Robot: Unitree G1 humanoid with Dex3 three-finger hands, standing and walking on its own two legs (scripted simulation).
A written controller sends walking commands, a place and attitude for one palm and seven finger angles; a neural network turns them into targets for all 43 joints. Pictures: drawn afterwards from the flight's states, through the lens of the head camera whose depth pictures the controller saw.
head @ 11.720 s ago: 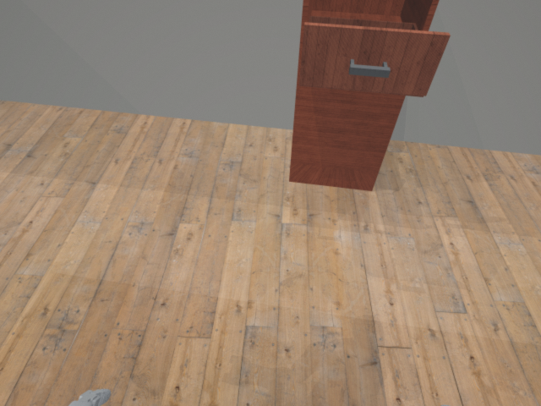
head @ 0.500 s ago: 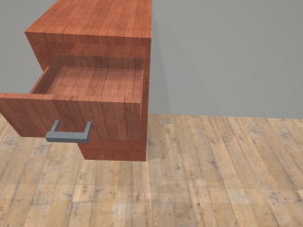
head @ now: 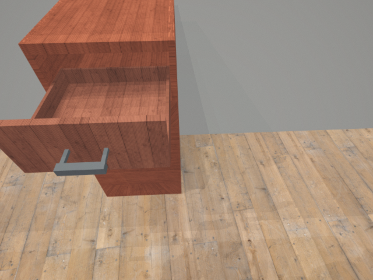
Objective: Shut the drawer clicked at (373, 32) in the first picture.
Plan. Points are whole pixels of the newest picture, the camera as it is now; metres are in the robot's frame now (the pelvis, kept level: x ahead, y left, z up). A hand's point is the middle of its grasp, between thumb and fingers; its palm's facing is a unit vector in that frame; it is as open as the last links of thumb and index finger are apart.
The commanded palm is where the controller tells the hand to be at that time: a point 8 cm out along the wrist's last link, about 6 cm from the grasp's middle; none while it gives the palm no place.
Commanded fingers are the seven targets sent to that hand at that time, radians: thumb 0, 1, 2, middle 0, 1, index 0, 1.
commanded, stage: look again from close up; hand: left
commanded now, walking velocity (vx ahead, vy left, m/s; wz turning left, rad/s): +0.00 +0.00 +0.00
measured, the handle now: (83, 160) +0.36 +0.26 +0.04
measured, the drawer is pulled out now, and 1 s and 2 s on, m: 0.29 0.29 0.29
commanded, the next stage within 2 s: shuffle to correct the standing spot in 0.32 s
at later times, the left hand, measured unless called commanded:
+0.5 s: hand out of the picture -0.04 +0.15 -0.17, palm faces +0.03 -0.99 -0.16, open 7.4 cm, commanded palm none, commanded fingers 0.00 0.90 0.90 -0.20 -0.30 -0.20 -0.30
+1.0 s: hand out of the picture +0.05 +0.19 -0.17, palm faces +0.16 -0.97 -0.19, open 7.3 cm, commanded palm none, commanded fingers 0.00 0.90 0.90 -0.20 -0.30 -0.20 -0.30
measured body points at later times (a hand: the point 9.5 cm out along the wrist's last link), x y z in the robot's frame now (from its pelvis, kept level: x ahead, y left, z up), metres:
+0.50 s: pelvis -0.02 -0.01 +0.00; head -0.02 -0.01 +0.45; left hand -0.04 +0.20 -0.16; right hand -0.05 -0.23 -0.16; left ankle -0.04 +0.11 -0.74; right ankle +0.03 -0.13 -0.74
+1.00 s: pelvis +0.04 +0.02 +0.00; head +0.06 +0.02 +0.45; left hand +0.04 +0.25 -0.16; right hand +0.04 -0.20 -0.16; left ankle +0.01 +0.11 -0.69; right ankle +0.04 -0.11 -0.74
